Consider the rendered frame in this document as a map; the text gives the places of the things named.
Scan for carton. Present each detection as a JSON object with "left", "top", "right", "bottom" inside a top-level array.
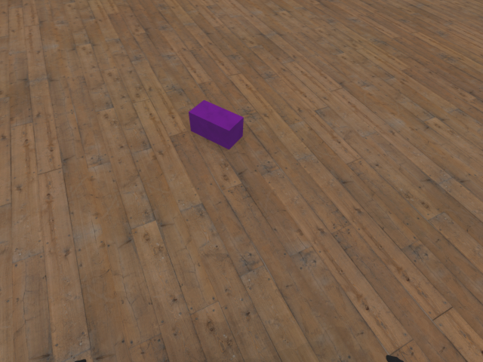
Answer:
[{"left": 189, "top": 100, "right": 244, "bottom": 149}]

